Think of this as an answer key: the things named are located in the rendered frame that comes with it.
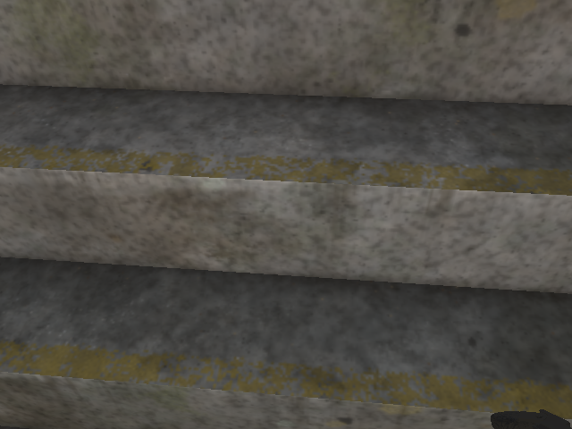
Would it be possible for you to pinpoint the robot right hand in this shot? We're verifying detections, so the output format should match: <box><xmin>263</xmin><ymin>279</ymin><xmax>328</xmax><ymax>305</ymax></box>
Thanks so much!
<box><xmin>491</xmin><ymin>409</ymin><xmax>572</xmax><ymax>429</ymax></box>

